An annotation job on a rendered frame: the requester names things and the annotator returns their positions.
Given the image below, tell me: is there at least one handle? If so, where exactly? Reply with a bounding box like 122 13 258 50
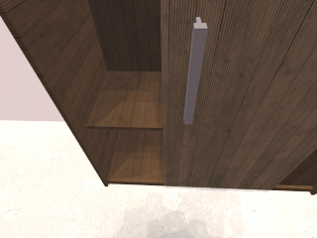
183 17 208 125

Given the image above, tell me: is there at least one wardrobe door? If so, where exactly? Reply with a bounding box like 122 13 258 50
279 149 317 186
159 0 317 190

